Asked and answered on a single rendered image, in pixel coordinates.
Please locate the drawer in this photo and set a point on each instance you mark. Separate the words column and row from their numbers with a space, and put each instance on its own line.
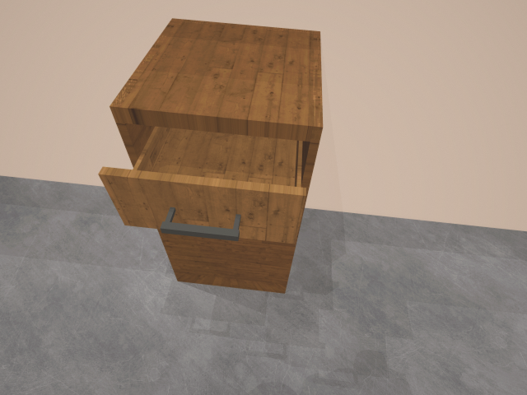
column 209, row 177

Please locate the cabinet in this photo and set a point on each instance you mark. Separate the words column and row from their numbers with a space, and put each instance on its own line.
column 229, row 78

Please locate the handle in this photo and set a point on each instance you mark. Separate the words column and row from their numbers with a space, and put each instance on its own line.
column 169, row 227

